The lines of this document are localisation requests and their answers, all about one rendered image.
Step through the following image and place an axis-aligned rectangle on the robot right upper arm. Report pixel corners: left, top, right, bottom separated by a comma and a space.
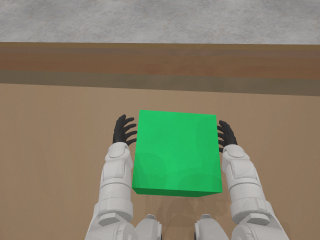
231, 222, 289, 240

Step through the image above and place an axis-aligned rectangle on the robot left shin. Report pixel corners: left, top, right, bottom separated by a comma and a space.
146, 214, 156, 220

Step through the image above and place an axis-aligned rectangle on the robot left forearm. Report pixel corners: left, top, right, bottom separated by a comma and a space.
85, 142, 134, 238

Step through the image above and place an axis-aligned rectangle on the robot right hand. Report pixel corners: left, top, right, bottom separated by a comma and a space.
217, 120, 238, 153

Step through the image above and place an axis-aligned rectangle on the robot right forearm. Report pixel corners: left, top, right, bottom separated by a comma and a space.
221, 144, 288, 237

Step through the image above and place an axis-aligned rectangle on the robot left hand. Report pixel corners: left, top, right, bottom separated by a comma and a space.
112, 114, 138, 146

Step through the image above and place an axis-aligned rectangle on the robot left upper arm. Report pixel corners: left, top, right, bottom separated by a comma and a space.
85, 221, 139, 240

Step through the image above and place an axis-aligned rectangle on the carton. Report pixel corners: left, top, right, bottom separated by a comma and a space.
132, 110, 223, 197

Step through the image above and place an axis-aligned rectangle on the left robot thigh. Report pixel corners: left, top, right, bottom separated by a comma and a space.
135, 218, 162, 240

